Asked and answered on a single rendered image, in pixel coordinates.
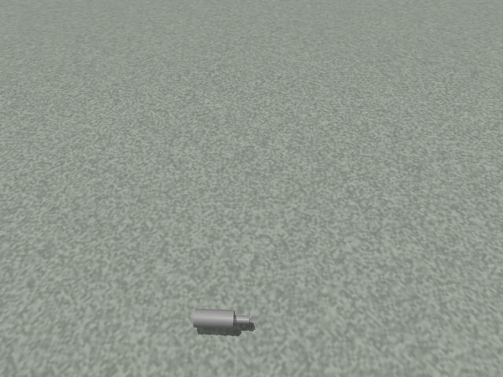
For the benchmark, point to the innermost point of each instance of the bottle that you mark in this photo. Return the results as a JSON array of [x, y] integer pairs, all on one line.
[[217, 318]]

